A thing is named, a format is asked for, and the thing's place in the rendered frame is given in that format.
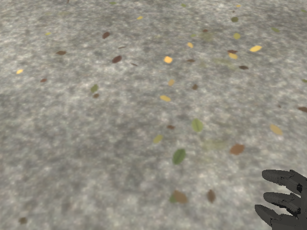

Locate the right robot hand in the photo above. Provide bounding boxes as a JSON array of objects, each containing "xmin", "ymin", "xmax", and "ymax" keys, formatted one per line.
[{"xmin": 254, "ymin": 170, "xmax": 307, "ymax": 230}]

